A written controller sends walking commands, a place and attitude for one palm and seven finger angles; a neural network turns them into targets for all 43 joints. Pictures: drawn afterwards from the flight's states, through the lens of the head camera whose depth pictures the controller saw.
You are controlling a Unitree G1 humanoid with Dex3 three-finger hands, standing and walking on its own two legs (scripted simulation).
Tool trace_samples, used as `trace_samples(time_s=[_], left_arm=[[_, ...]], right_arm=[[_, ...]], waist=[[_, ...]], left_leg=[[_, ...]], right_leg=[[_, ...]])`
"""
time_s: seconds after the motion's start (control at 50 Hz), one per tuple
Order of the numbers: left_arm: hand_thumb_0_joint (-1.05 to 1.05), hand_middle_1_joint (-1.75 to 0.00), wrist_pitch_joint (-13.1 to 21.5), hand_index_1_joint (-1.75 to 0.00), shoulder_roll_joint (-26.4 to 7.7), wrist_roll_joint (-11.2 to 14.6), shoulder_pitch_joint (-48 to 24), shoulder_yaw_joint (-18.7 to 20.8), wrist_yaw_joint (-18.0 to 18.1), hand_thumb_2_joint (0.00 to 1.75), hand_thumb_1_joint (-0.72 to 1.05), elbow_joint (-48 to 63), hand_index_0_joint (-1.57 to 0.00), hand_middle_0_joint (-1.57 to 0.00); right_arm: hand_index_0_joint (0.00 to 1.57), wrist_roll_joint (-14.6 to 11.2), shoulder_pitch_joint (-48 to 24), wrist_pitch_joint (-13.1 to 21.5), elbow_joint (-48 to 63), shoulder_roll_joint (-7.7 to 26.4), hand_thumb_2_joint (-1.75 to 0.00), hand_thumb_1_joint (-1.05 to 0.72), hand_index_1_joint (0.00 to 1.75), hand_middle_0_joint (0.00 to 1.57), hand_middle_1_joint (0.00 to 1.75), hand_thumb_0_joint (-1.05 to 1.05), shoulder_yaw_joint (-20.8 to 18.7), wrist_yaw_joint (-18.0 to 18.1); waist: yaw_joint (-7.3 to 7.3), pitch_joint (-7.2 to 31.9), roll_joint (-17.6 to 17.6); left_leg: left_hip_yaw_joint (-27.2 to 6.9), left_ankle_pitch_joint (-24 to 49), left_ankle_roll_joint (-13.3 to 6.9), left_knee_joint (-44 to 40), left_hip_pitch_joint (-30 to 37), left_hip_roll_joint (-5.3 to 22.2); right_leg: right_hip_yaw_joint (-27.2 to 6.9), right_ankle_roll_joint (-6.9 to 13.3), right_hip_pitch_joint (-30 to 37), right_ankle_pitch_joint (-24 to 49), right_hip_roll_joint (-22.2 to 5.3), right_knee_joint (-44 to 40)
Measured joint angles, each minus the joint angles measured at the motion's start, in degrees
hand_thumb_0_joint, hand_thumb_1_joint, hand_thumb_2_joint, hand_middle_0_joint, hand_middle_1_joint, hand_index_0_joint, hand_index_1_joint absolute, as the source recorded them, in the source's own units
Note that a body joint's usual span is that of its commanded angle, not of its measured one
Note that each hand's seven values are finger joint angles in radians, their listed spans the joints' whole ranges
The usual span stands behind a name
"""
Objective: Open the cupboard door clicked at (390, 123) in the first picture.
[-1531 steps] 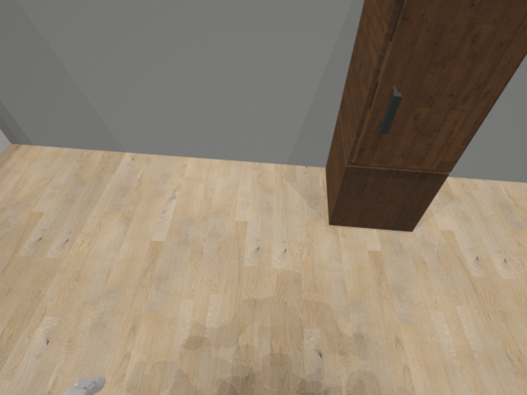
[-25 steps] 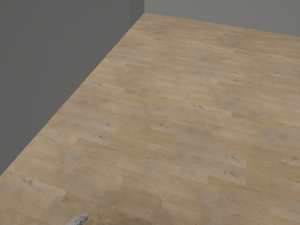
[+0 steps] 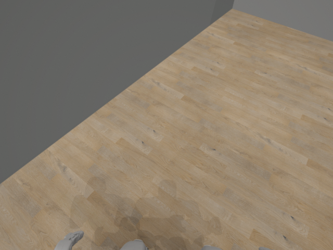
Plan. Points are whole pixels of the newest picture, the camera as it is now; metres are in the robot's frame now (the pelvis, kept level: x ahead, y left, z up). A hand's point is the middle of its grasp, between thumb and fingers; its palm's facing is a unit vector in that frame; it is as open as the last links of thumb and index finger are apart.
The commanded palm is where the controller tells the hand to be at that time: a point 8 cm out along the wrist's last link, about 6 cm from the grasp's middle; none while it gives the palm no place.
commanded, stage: turn to face it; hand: left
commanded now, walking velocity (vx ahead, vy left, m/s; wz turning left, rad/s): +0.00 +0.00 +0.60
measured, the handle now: out of the picture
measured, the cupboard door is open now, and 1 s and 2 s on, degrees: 50 50 50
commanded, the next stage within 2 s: none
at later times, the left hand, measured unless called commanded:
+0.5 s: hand out of the picture +0.04 +0.18 -0.16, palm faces +0.34 -0.91 -0.25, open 7.4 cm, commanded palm none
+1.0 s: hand out of the picture -0.01 +0.14 -0.17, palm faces +0.59 -0.77 -0.23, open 7.4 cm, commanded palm none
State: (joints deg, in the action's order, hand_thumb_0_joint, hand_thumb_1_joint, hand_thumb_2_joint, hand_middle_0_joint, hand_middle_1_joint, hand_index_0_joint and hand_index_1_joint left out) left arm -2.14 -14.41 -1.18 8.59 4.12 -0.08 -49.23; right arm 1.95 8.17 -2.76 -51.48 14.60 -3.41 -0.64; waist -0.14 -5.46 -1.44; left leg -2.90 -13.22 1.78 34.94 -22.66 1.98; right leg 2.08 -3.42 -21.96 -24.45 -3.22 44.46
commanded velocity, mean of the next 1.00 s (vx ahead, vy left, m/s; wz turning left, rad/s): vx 0.00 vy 0.00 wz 0.60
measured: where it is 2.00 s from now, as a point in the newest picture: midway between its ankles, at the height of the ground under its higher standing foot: outside the picture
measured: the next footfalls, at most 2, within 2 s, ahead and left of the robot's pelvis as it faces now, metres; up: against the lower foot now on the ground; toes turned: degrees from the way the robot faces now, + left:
right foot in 0.02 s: +0.06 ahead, -0.15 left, +0.00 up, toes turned -2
left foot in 0.32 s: +0.05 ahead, +0.10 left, +0.00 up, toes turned +18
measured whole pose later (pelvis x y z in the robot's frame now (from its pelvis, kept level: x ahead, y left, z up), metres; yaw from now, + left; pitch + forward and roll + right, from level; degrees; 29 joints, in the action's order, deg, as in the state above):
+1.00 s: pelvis +0.05 -0.07 +0.00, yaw +37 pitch +1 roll +1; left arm -4.0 -14.3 -1.2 10.0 3.7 0.6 -51.1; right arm 1.6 8.6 -1.7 -50.6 12.5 -3.1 -0.8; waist -0.4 -6.4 3.4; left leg 0.7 -17.4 -0.7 35.2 -18.8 -0.3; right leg 3.4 -3.9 -25.3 -29.5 -5.8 58.6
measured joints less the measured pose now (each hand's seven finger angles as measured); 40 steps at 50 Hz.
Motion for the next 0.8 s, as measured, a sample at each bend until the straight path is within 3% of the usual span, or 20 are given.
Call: trace_samples(time_s=[0.04,0.08,0.14,0.18,0.26,0.3,0.32,0.34,0.38,0.42,0.46,0.52,0.6,0.64,0.68,0.72,0.8], left_arm=[[0.01,-0.3,0.97,-0.3,-0.51,-0.42,1.36,-0.16,0.03,0.9,0.91,1.13,-0.2,-0.2],[0.01,-0.3,1.11,-0.3,0.24,-0.72,2.04,-0.66,0.38,0.9,0.9,0.87,-0.2,-0.2],[0.01,-0.3,0.86,-0.3,1.51,-0.81,3.82,-1.09,0.89,0.9,0.9,-0.06,-0.2,-0.2],[0.01,-0.3,1.05,-0.3,1.9,-0.83,4.74,-1.32,1.0,0.9,0.9,-0.76,-0.2,-0.2],[0.01,-0.3,1.65,-0.3,2.17,-0.71,5.99,-1.78,0.71,0.9,0.9,-1.66,-0.2,-0.21],[0.01,-0.3,1.62,-0.3,1.99,-0.41,6.55,-1.72,0.49,0.9,0.9,-2.05,-0.2,-0.21],[0.01,-0.3,1.44,-0.3,1.96,-0.18,7.06,-1.62,0.37,0.9,0.9,-2.07,-0.2,-0.21],[0.01,-0.3,0.97,-0.3,1.68,0.05,6.93,-1.5,0.28,0.9,0.9,-2.3,-0.2,-0.21],[0.01,-0.3,-0.6,-0.3,0.72,0.0,5.44,-1.08,0.64,0.9,0.9,-2.7,-0.2,-0.21],[0.01,-0.3,-1.44,-0.3,0.3,-0.03,3.82,-0.69,0.84,0.9,0.9,-2.99,-0.2,-0.21],[0.01,-0.3,-1.65,-0.3,0.14,0.02,2.45,-0.41,0.66,0.9,0.9,-2.54,-0.2,-0.21],[0.01,-0.3,-1.34,-0.3,0.11,0.11,0.98,-0.25,0.3,0.9,0.9,-1.21,-0.2,-0.2],[0.01,-0.3,0.02,-0.3,-0.15,0.05,0.79,-0.32,0.05,0.9,0.9,0.81,-0.2,-0.2],[0.01,-0.3,0.97,-0.3,-0.06,-0.46,0.98,-0.41,0.38,0.9,0.9,1.35,-0.2,-0.2],[0.01,-0.3,1.05,-0.3,0.94,-0.61,1.13,-0.87,0.71,0.9,0.9,1.29,-0.2,-0.2],[0.01,-0.3,0.77,-0.3,1.69,-0.71,1.73,-1.13,1.02,0.9,0.9,1.05,-0.2,-0.2],[0.01,-0.3,0.96,-0.3,2.18,-0.83,2.56,-1.61,0.96,0.9,0.9,0.28,-0.2,-0.21]], right_arm=[[0.2,-0.37,0.3,-0.81,0.19,-0.1,-0.9,-0.9,0.3,0.2,0.3,0.0,-0.52,-0.24],[0.2,-0.48,-0.16,-1.47,0.0,0.52,-0.9,-0.9,0.3,0.2,0.3,0.01,-1.27,-0.48],[0.2,-0.59,-0.97,-1.72,-0.17,0.74,-0.9,-0.9,0.3,0.2,0.3,0.01,-1.73,-0.74],[0.2,-0.82,-1.54,-1.4,0.03,0.22,-0.9,-0.9,0.3,0.19,0.3,0.01,-1.38,-0.89],[0.19,-1.25,-2.88,-0.65,0.61,-0.65,-0.9,-0.9,0.3,0.19,0.3,0.01,-0.33,-1.15],[0.19,-1.23,-3.45,-0.26,1.11,-0.86,-0.9,-0.9,0.3,0.19,0.3,0.01,0.11,-1.23],[0.19,-1.09,-3.45,0.12,1.63,-0.6,-0.9,-0.9,0.3,0.19,0.3,0.01,0.34,-1.36],[0.2,-0.91,-3.52,0.68,1.94,-0.64,-0.9,-0.9,0.3,0.19,0.3,0.01,0.25,-1.28],[0.2,-0.76,-3.55,1.22,2.02,-1.31,-0.9,-0.9,0.3,0.19,0.3,0.0,0.48,-0.96],[0.2,-0.64,-2.76,1.34,1.91,-1.66,-0.9,-0.9,0.3,0.2,0.3,0.0,0.72,-0.31],[0.2,-0.48,-2.01,1.08,1.49,-1.83,-0.9,-0.9,0.3,0.2,0.3,0.0,0.81,0.13],[0.2,-0.23,-1.0,0.49,0.79,-1.77,-0.9,-0.9,0.3,0.2,0.3,0.0,0.74,0.17],[0.2,-0.39,0.39,-0.63,0.4,-1.46,-0.9,-0.9,0.3,0.2,0.3,0.0,0.1,-0.09],[0.2,-0.66,0.44,-1.18,0.25,-0.97,-0.9,-0.9,0.3,0.2,0.3,0.01,-0.6,-0.29],[0.2,-0.64,0.06,-1.71,-0.18,-0.04,-0.9,-0.9,0.3,0.2,0.3,0.01,-1.3,-0.47],[0.2,-0.69,-0.16,-1.91,-0.45,0.25,-0.9,-0.9,0.3,0.2,0.3,0.01,-1.65,-0.7],[0.2,-1.1,-0.29,-1.49,-0.32,-0.49,-0.9,-0.9,0.3,0.19,0.3,0.01,-1.18,-1.11]], waist=[[0.43,0.82,0.82],[0.44,0.33,0.29],[0.26,0.01,0.74],[0.21,-0.47,2.12],[0.73,-1.45,4.27],[0.86,-1.6,4.73],[0.86,-1.24,4.22],[0.54,-1.09,4.12],[0.84,-1.74,5.04],[1.02,-1.64,4.71],[1.04,-1.52,3.95],[0.78,-1.23,2.45],[0.18,-0.05,1.02],[0.28,0.06,0.93],[-0.16,-0.64,0.07],[-0.52,-0.9,0.39],[-0.73,-1.25,2.98]], left_leg=[[-0.9,-4.16,0.36,3.31,-1.76,-1.14],[-0.82,-12.13,-0.04,13.78,-4.72,-2.0],[2.25,-14.15,0.42,25.64,-6.9,-1.99],[4.76,-14.71,1.02,22.86,-5.07,-1.65],[8.1,-12.26,0.94,8.84,0.65,-2.04],[9.05,-7.31,0.24,1.18,3.91,-2.44],[8.89,-1.3,-0.88,-2.69,5.65,-1.93],[8.13,-0.6,-2.0,-2.71,5.36,-1.87],[6.89,-3.12,-3.12,0.3,4.07,-2.33],[5.22,-3.79,-2.95,0.15,3.98,-2.26],[3.53,-2.74,-2.25,-1.38,4.43,-2.07],[1.03,-1.41,-1.43,-2.93,4.66,-1.67],[-2.14,-2.1,0.2,-0.78,2.73,-1.75],[-2.23,-9.74,-0.1,6.64,-0.49,-2.5],[-1.1,-14.19,-0.29,18.83,-4.09,-2.85],[1.33,-14.58,0.15,25.79,-5.66,-2.44],[5.92,-14.73,1.12,17.82,-1.94,-1.62]], right_leg=[[-0.02,1.09,2.19,5.69,-0.56,-7.62],[1.62,2.32,2.4,5.86,-1.24,-6.01],[3.52,2.94,4.93,4.89,-2.46,-8.62],[4.51,2.95,6.68,5.64,-3.47,-11.07],[7.16,2.69,8.53,5.38,-5.18,-12.24],[8.71,2.28,8.34,3.81,-5.77,-10.1],[9.53,1.99,7.28,2.7,-5.64,-7.32],[9.13,0.99,5.3,-0.39,-5.61,-2.14],[4.95,-0.11,0.97,-6.19,-4.44,8.94],[2.2,-0.7,-2.37,-6.26,-2.86,15.39],[0.66,-0.92,-4.06,-4.42,-1.95,16.43],[-0.38,-0.68,-3.39,-2.72,-0.99,9.94],[-0.37,0.19,2.53,2.77,0.33,-6.55],[-0.1,1.92,2.76,6.55,-0.16,-8.62],[1.56,2.71,3.32,6.12,-0.75,-7.85],[2.71,2.85,4.75,6.24,-1.6,-9.47],[4.83,2.67,7.06,7.22,-3.79,-12.55]])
